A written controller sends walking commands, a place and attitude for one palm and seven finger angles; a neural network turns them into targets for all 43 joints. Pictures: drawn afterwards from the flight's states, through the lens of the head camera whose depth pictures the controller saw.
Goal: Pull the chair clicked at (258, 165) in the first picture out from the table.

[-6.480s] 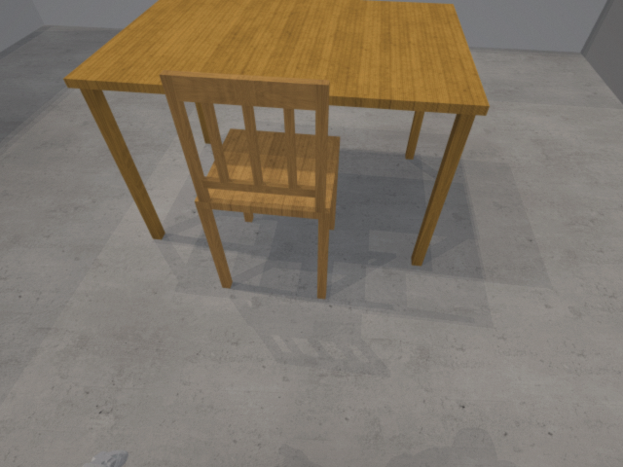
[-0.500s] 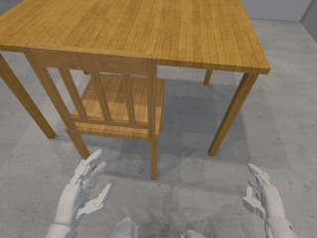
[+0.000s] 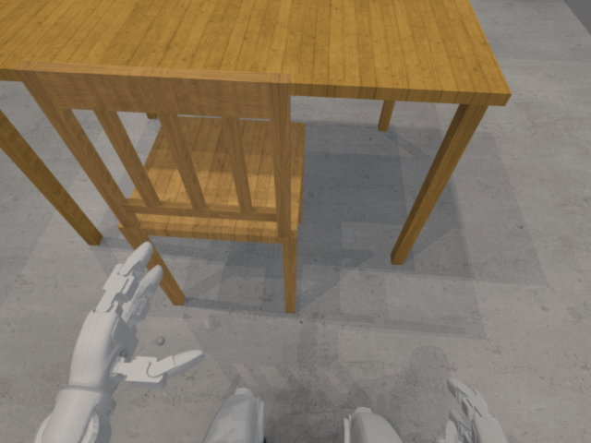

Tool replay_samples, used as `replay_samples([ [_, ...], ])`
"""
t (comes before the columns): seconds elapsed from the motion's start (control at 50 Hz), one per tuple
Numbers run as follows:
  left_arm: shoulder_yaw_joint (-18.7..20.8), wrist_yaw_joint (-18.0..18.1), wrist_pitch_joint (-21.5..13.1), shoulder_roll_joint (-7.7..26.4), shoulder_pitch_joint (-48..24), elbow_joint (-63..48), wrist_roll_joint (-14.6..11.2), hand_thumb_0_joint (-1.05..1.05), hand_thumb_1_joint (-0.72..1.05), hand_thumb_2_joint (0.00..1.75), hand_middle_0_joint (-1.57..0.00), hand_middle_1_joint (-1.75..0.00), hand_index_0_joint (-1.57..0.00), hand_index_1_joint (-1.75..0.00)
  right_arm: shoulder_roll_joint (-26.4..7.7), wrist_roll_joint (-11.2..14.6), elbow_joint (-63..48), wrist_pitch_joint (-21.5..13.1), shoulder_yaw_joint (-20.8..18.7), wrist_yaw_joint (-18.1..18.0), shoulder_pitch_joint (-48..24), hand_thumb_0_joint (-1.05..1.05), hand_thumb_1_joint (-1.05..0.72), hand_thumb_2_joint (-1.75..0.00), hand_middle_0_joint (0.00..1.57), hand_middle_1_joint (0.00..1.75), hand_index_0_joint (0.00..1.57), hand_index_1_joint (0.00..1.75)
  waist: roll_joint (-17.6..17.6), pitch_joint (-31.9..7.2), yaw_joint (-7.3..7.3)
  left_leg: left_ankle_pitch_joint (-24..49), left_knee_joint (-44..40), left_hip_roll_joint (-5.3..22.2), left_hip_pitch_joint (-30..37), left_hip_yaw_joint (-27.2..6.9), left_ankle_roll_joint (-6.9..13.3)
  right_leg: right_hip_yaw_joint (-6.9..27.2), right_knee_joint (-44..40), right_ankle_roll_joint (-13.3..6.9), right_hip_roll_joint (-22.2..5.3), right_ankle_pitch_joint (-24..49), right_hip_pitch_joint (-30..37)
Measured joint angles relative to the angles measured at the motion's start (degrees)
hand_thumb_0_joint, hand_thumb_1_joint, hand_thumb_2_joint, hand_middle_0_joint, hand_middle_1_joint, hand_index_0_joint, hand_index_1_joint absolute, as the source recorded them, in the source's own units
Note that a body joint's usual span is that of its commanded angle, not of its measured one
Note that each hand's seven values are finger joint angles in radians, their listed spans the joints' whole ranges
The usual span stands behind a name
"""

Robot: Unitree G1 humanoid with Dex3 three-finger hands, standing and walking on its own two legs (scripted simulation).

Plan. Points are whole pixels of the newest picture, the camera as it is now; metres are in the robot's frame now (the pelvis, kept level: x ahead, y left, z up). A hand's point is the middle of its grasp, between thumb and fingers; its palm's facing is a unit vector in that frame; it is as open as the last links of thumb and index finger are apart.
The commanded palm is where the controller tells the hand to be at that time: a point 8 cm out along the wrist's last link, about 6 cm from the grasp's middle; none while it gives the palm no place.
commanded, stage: raise the hand toward the chair's back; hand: left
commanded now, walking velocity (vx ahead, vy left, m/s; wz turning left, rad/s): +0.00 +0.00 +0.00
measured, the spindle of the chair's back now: (185, 165) +0.56 +0.23 +0.00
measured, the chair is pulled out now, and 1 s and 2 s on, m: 0.00 0.00 0.00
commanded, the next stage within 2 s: aim the fingers beside a spindle in 1.18 s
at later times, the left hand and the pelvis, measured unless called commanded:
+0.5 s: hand (138, 324) +0.25 +0.20 +0.05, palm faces -0.03 -1.00 -0.05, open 16.8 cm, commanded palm +0.23 +0.26 +0.06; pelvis +0.02 +0.01 +0.01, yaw +1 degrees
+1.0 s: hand (135, 313) +0.26 +0.21 +0.06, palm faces -0.04 -1.00 -0.05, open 16.9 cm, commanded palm +0.24 +0.27 +0.06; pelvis +0.02 +0.00 +0.01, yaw +0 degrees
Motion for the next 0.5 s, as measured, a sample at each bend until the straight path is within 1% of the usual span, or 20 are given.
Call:
replay_samples([
  [0.06, 0.08, -0.77, -1.03, 0.45, 0.34, 0.28, -0.2, 0.0, -0.05, 0.5, -0.11, -0.15, -0.11, -0.16, -1.27, 0.15, -0.14, -0.31, -0.83, -0.21, -0.6, 0.01, -0.9, -0.9, 0.2, 0.3, 0.2, 0.3, -0.32, -0.02, 0.03, -0.38, 0.33, -0.13, -0.24, 0.05, 0.2, 0.05, 0.17, 0.19, -0.13, -0.3, -0.13],
  [0.16, 0.05, -1.16, -0.9, 0.79, 0.64, -0.49, -0.29, 0.0, -0.16, 0.45, -0.1, -0.14, -0.09, -0.14, -1.93, 0.28, -1.1, -0.81, -1.44, -0.4, -2.6, 0.01, -0.9, -0.9, 0.2, 0.3, 0.2, 0.3, -0.68, 0.11, 0.14, -0.87, 0.43, -0.29, 0.07, -0.14, 0.4, -0.13, -0.17, 0.4, -0.23, -0.62, 0.5],
  [0.24, 0.21, -1.07, -0.44, 0.85, 0.53, -1.46, -0.12, -0.01, -0.26, 0.41, -0.09, -0.12, -0.09, -0.12, -1.33, 0.15, -2.2, -0.85, -1.13, -0.18, -4.19, 0.01, -0.9, -0.9, 0.2, 0.3, 0.2, 0.3, -0.75, 0.02, 0.45, -1.02, -0.05, -0.45, 0.79, -0.31, 0.45, -0.32, -0.94, 0.51, -0.32, -0.68, 1.45],
  [0.36, 1.31, -2.59, 1.07, 1.28, -0.65, -0.64, -0.38, -0.01, -0.39, 0.35, -0.07, -0.1, -0.07, -0.1, 0.02, 0.06, -3.62, 0.01, 0.36, 0.17, -5.56, 0.01, -0.9, -0.9, 0.2, 0.3, 0.2, 0.3, -0.66, -0.22, 1.14, -1.15, -0.64, -0.5, 1.48, -0.62, 0.41, -0.63, -1.91, 0.55, -0.27, -0.7, 2.42],
  [0.5, 2.85, -4.48, 1.93, 1.87, -1.5, -0.06, -1.41, -0.01, -0.47, 0.32, -0.07, -0.09, -0.06, -0.09, 0.66, -0.08, -3.4, 0.51, 1.47, 0.31, -5.29, 0.01, -0.9, -0.9, 0.2, 0.3, 0.2, 0.3, -0.18, -0.17, 1.52, -1.39, -1.0, -0.46, 2.13, -0.92, 0.34, -0.9, -2.66, 0.54, -0.15, -0.79, 3.33],
])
